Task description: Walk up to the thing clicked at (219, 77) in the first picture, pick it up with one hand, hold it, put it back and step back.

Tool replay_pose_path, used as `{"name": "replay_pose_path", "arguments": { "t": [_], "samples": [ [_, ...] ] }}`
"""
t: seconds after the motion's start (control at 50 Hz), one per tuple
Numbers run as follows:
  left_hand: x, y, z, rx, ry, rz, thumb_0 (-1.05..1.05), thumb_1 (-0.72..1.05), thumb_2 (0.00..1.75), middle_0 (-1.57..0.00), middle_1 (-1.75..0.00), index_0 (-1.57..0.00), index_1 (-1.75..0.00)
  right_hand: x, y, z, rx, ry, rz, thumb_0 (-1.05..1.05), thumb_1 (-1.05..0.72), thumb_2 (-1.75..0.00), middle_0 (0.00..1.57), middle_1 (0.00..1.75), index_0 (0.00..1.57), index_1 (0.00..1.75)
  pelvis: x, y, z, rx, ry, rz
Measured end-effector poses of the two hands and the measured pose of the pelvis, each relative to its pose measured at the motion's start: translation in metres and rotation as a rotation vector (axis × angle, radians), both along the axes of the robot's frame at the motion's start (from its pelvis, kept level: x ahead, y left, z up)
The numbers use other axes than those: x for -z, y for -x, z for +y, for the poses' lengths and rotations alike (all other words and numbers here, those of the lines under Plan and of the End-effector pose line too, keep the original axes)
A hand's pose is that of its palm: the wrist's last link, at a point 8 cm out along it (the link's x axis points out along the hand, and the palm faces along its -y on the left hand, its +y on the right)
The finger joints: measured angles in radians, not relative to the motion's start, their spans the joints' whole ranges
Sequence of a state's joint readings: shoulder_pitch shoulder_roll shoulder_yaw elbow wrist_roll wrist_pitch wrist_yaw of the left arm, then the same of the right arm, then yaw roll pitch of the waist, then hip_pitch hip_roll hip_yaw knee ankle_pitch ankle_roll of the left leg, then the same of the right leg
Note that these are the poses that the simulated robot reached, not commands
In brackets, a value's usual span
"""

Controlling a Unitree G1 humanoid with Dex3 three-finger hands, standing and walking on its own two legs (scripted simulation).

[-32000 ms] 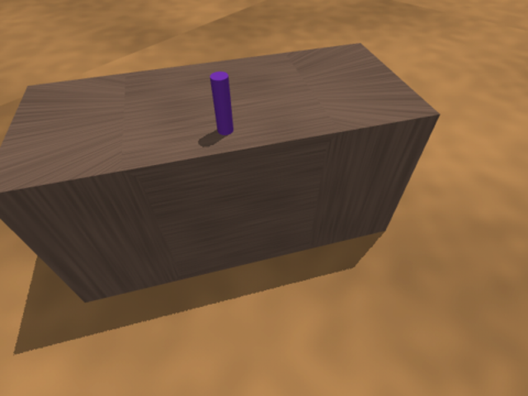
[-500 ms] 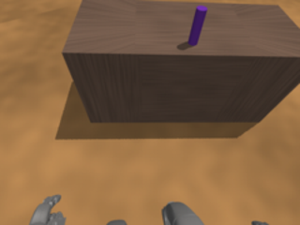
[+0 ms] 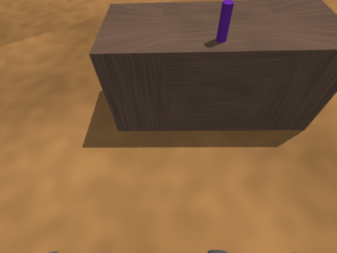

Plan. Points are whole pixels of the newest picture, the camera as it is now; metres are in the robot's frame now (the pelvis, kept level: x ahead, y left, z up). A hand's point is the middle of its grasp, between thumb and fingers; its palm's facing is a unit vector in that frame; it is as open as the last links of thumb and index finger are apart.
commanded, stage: step back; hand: right
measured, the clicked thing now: (224, 22) +1.06 -0.24 -0.01
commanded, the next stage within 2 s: stand in 0.84 s
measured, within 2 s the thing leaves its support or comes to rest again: neither
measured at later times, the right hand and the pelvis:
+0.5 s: hand out of the picture +0.08 -0.24 -0.13, palm faces -0.03 +0.93 -0.36, open 7.4 cm; pelvis +0.01 +0.01 +0.01, yaw +1 degrees
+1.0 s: hand (273, 251) +0.15 -0.23 -0.12, palm faces -0.04 +0.94 -0.34, open 7.4 cm; pelvis +0.02 +0.01 +0.02, yaw +1 degrees
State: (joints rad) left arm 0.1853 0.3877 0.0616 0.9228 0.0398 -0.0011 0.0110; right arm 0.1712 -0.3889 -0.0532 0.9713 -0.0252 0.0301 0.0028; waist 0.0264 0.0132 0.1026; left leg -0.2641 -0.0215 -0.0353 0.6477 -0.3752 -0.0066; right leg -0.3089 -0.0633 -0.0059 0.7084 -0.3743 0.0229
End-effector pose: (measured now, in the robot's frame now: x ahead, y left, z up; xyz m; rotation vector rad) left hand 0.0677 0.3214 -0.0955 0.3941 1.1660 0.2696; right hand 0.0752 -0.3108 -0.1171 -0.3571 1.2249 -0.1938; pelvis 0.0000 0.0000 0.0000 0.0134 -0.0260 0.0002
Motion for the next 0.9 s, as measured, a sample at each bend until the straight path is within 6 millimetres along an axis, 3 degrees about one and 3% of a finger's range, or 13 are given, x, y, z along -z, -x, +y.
{"name": "replay_pose_path", "arguments": {
  "t": [0.1, 0.18, 0.32, 0.48, 0.7, 0.9],
  "samples": [
    [0.003, 0.002, 0.0, -0.008, 0.041, 0.003, 0.0, 0.9, 0.9, -0.2, -0.3, -0.21, -0.3, -0.011, 0.024, 0.017, 0.015, -0.026, 0.004, 0.01, -0.9, -0.9, 0.21, 0.3, 0.2, 0.3, -0.009, 0.006, 0.004, 0.008, -0.003, -0.012],
    [0.003, -0.001, -0.006, 0.01, 0.06, -0.016, 0.0, 0.9, 0.9, -0.2, -0.3, -0.21, -0.3, -0.014, 0.026, 0.015, 0.031, -0.028, -0.013, 0.01, -0.9, -0.9, 0.21, 0.3, 0.2, 0.3, -0.01, 0.006, 0.0, 0.024, 0.01, -0.013],
    [0.005, 0.0, -0.009, -0.007, 0.076, -0.033, 0.0, 0.9, 0.9, -0.21, -0.3, -0.21, -0.3, -0.016, 0.009, 0.013, 0.017, -0.013, -0.04, 0.01, -0.9, -0.9, 0.21, 0.3, 0.2, 0.3, -0.01, 0.004, 0.007, -0.009, 0.029, -0.015],
    [0.008, -0.022, 0.0, -0.017, 0.097, -0.017, 0.0, 0.9, 0.9, -0.2, -0.3, -0.21, -0.3, -0.021, -0.001, 0.023, 0.011, -0.004, -0.006, 0.01, -0.9, -0.9, 0.21, 0.3, 0.2, 0.3, -0.014, -0.013, 0.014, -0.01, 0.023, 0.0],
    [0.003, -0.046, 0.001, -0.021, 0.075, -0.04, 0.0, 0.9, 0.9, -0.2, -0.3, -0.21, -0.3, -0.019, -0.045, 0.03, 0.001, -0.018, -0.064, 0.01, -0.9, -0.9, 0.21, 0.3, 0.2, 0.3, -0.013, -0.025, 0.013, -0.018, 0.024, -0.003],
    [0.001, -0.042, -0.001, -0.041, 0.077, -0.027, 0.0, 0.9, 0.9, -0.2, -0.3, -0.21, -0.3, -0.024, -0.068, 0.036, -0.027, -0.033, -0.1, 0.01, -0.9, -0.9, 0.21, 0.3, 0.2, 0.3, -0.017, -0.027, 0.013, -0.019, 0.016, -0.013]
  ]
}}
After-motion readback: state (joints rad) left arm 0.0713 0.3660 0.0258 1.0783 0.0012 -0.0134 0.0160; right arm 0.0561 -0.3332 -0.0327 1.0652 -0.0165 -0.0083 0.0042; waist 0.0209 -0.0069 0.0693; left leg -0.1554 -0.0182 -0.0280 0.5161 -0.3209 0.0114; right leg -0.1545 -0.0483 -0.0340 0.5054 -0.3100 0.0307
